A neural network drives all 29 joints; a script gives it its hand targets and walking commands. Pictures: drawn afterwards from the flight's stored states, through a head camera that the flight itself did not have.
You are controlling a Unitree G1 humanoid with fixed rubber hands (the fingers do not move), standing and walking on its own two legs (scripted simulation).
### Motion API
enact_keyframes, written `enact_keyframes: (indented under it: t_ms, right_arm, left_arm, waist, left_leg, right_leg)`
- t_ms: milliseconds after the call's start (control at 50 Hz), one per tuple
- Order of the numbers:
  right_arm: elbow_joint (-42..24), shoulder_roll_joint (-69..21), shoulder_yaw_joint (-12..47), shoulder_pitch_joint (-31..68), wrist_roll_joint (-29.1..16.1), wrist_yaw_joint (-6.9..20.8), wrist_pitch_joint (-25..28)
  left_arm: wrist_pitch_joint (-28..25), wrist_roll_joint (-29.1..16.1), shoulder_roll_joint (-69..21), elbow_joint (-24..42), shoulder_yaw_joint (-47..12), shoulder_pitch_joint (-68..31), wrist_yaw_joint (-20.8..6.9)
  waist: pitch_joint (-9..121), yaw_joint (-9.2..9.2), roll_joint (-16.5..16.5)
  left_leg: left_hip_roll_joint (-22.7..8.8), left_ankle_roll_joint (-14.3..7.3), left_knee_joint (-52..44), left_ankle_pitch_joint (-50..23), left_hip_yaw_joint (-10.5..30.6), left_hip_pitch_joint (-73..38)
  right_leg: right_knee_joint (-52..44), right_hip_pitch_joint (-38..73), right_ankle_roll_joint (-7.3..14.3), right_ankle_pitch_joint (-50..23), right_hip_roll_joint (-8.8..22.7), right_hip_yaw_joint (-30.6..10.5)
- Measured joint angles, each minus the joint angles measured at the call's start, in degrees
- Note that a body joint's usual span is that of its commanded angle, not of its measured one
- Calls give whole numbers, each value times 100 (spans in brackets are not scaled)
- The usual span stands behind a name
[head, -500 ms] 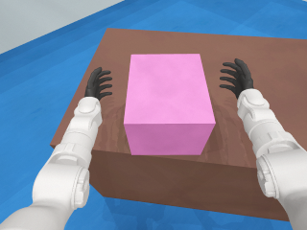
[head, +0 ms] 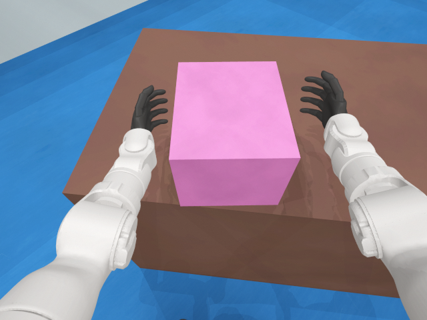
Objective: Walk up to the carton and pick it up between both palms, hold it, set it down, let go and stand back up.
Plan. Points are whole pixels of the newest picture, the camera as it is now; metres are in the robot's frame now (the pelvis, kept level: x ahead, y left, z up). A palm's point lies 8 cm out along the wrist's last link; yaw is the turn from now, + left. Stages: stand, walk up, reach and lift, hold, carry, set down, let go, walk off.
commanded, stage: reach and lift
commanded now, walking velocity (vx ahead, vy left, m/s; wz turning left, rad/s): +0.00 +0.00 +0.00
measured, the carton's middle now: (228, 133) +0.47 +0.01 +0.05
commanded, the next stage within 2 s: none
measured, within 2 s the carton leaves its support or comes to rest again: neither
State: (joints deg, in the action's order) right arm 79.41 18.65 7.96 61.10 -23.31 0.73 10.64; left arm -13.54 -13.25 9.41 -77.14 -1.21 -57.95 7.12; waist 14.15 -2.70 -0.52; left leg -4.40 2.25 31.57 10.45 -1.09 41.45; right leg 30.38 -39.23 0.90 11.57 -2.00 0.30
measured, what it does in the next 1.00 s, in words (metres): stands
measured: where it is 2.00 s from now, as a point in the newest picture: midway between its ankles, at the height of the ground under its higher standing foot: outside the picture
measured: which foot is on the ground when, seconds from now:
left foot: down 0.00-1.00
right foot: down 0.00-1.00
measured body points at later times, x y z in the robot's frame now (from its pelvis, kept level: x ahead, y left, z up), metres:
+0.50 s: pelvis +0.01 +0.00 +0.01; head +0.07 +0.01 +0.46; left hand +0.46 +0.16 +0.09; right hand +0.48 -0.14 +0.11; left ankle +0.03 +0.14 -0.72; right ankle +0.01 -0.11 -0.72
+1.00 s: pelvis +0.01 +0.00 +0.02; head +0.07 +0.01 +0.46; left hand +0.45 +0.16 +0.09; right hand +0.48 -0.14 +0.11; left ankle +0.03 +0.14 -0.72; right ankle +0.01 -0.11 -0.72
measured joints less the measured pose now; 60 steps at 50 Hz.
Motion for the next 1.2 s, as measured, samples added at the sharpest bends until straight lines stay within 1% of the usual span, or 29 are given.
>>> enact_keyframes:
  t_ms: [80,140,240,300,360,460,580,720,800,880,920,960,980,1040,1080,1140,1200]
  right_arm:
    - [-138,-227,-203,-30,267,-75,54]
    - [-178,-418,-428,-61,527,-177,56]
    - [-369,-666,-857,-182,969,-419,-42]
    - [-460,-710,-1017,-232,1133,-489,-114]
    - [-477,-739,-1104,-240,1220,-518,-170]
    - [-506,-760,-1129,-304,1237,-538,-210]
    - [-533,-811,-1248,-377,1328,-551,-186]
    - [-575,-838,-1354,-389,1410,-546,-204]
    - [-614,-865,-1432,-391,1499,-560,-182]
    - [-737,-944,-1630,-447,1723,-596,-205]
    - [-824,-1012,-1819,-502,1917,-619,-198]
    - [-943,-1120,-2174,-574,2286,-604,-170]
    - [-1024,-1201,-2401,-621,2559,-567,-153]
    - [-1468,-1526,-3206,-884,3484,-403,-111]
    - [-1805,-1740,-3645,-1128,3946,-280,-82]
    - [-2165,-1960,-3985,-1404,4313,-102,-6]
    - [-2369,-2058,-4046,-1573,4455,-35,23]
  left_arm:
    - [-31,285,-200,160,224,60,33]
    - [9,538,-331,314,490,127,147]
    - [194,939,-483,559,869,237,273]
    - [325,1060,-539,665,980,271,327]
    - [399,1144,-568,709,1045,295,366]
    - [424,1236,-623,795,1105,378,420]
    - [390,1365,-657,867,1187,463,415]
    - [427,1373,-660,892,1165,470,458]
    - [381,1447,-679,879,1298,457,430]
    - [336,1601,-709,903,1492,487,375]
    - [312,1744,-748,952,1658,528,338]
    - [305,2009,-825,1070,1938,593,257]
    - [307,2197,-882,1150,2128,635,216]
    - [376,2795,-1055,1549,2655,859,37]
    - [481,3104,-1193,1844,2863,1045,-86]
    - [667,3419,-1354,2210,3036,1257,-253]
    - [797,3581,-1478,2511,3139,1436,-355]
  waist:
    - [-11,1,19]
    - [-46,0,47]
    - [-117,-17,84]
    - [-178,-13,94]
    - [-232,-11,78]
    - [-264,-23,34]
    - [-322,-7,11]
    - [-354,-16,50]
    - [-416,-22,65]
    - [-451,3,60]
    - [-470,21,58]
    - [-534,52,68]
    - [-588,72,85]
    - [-790,154,61]
    - [-891,177,44]
    - [-1061,184,35]
    - [-1215,185,17]
  left_leg:
    - [-7,-3,-9,-6,6,28]
    - [-1,-4,-70,-28,16,-33]
    - [11,-7,-202,-62,26,-214]
    - [11,-9,-265,-69,29,-348]
    - [6,-9,-306,-63,17,-469]
    - [-14,-2,-337,-40,0,-601]
    - [-18,4,-364,-26,5,-739]
    - [-19,3,-380,-29,3,-781]
    - [-16,2,-412,-43,-8,-833]
    - [10,-5,-498,-81,-15,-903]
    - [24,-9,-549,-100,-17,-953]
    - [36,-12,-638,-194,-15,-1070]
    - [34,-7,-696,-282,-18,-1165]
    - [81,-27,-964,-219,-55,-1577]
    - [106,-36,-1137,-236,-78,-1858]
    - [131,-39,-1274,-231,-98,-2236]
    - [145,-39,-1340,-199,-117,-2535]
  right_leg:
    - [-39,-14,-1,-24,-8,4]
    - [-117,59,-5,-51,-4,14]
    - [-279,262,-13,-94,5,25]
    - [-375,412,-16,-117,3,29]
    - [-434,536,-16,-125,-2,17]
    - [-499,675,-11,-130,-21,-1]
    - [-541,821,-5,-123,-27,4]
    - [-568,865,-6,-133,-28,2]
    - [-581,904,-6,-142,-26,-8]
    - [-612,951,-12,-149,-1,-11]
    - [-645,995,-16,-156,12,-11]
    - [-722,1109,-16,-174,22,-3]
    - [-774,1200,-22,-187,21,3]
    - [-1011,1586,-34,-243,73,9]
    - [-1147,1846,-40,-262,98,0]
    - [-1233,2200,-47,-227,124,-4]
    - [-1248,2473,-51,-168,141,-8]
